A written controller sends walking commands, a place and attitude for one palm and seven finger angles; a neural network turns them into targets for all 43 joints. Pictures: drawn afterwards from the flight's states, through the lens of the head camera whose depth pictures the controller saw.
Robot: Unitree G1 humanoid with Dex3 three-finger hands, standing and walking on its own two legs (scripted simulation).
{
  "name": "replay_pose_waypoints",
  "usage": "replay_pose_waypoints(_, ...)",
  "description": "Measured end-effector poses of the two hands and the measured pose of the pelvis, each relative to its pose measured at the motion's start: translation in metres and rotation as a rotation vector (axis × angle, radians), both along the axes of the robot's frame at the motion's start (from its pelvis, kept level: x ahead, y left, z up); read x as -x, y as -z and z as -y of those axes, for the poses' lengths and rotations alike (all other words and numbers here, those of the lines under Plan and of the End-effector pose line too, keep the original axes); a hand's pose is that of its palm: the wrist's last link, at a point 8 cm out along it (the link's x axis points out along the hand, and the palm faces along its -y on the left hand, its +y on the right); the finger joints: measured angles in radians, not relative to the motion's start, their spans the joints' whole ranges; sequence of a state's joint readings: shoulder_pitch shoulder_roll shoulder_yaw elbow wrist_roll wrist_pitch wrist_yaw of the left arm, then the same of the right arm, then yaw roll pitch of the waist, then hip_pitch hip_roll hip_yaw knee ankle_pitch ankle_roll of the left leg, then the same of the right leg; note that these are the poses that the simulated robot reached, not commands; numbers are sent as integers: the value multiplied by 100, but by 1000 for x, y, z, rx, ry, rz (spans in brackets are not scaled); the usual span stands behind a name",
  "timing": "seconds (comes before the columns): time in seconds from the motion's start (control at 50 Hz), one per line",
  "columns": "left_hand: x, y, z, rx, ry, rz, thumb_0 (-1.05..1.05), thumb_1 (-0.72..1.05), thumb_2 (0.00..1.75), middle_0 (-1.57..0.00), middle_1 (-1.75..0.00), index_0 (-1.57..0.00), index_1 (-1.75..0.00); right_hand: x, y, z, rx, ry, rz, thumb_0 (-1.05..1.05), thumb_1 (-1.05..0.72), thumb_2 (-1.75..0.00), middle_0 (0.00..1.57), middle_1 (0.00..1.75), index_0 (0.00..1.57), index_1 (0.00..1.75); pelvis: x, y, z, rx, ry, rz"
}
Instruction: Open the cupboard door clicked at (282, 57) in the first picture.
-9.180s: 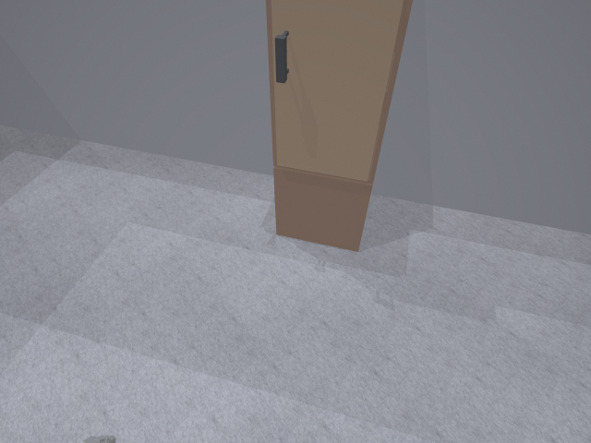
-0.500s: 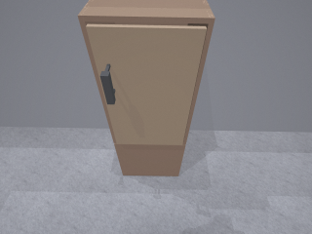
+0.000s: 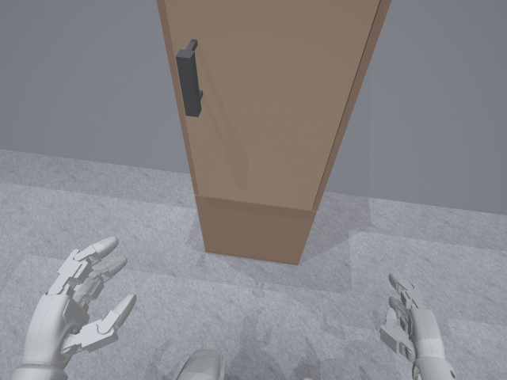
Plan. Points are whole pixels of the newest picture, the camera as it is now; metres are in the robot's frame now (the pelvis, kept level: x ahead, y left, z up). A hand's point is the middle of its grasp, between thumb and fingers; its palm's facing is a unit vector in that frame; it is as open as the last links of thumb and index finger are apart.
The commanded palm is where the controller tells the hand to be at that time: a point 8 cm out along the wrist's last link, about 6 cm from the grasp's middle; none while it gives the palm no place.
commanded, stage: raise the hand with hooked fingers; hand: left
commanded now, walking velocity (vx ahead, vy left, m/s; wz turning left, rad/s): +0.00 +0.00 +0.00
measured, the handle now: (193, 78) +0.59 +0.19 +0.15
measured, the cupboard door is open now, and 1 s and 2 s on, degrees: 0 0 0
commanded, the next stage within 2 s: move the hooked fingers beside the handle in 1.56 s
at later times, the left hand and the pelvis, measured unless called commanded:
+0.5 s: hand (91, 249) +0.25 +0.25 +0.10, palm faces -0.02 -1.00 -0.06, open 12.3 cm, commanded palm +0.23 +0.31 +0.11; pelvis +0.00 +0.03 +0.04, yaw -2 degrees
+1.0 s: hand (44, 193) +0.29 +0.31 +0.16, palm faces +0.02 -1.00 -0.05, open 13.9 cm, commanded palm +0.27 +0.36 +0.17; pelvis +0.01 +0.04 +0.06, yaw -1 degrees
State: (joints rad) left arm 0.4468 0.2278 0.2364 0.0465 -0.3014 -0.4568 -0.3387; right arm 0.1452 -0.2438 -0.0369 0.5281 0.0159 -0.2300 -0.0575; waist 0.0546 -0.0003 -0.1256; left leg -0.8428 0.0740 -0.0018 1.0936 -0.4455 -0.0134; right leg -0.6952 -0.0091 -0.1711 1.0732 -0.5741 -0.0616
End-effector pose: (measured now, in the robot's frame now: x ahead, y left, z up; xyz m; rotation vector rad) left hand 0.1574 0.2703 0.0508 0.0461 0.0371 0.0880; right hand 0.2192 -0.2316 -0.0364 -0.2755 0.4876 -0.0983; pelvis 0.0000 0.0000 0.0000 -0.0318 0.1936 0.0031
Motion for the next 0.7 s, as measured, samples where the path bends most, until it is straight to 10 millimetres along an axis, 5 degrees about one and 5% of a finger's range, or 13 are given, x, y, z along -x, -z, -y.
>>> replay_pose_waypoints(0.16,-45,-22,-4,-10,137,-14,1,28,63,-25,-70,-25,-70,58,34,-16,-80,47,-187,1,-91,-90,21,30,21,30,6,-9,-2,6,6,7)
replay_pose_waypoints(0.36,-63,-45,-26,-14,93,-7,0,5,53,-26,-85,-27,-84,113,20,7,-30,172,-272,1,-91,-90,21,30,21,30,0,-29,-17,-9,34,28)
replay_pose_waypoints(0.5,-72,-54,-35,-15,108,16,0,-11,46,-28,-95,-28,-95,101,-1,11,21,175,-219,1,-91,-90,20,30,20,30,-3,-37,-28,-4,32,55)
replay_pose_waypoints(0.7,-86,-79,-61,-9,80,47,-1,-35,36,-29,-110,-29,-110,57,-25,-24,-13,83,-105,1,-91,-90,20,30,20,30,-6,-47,-38,5,20,98)
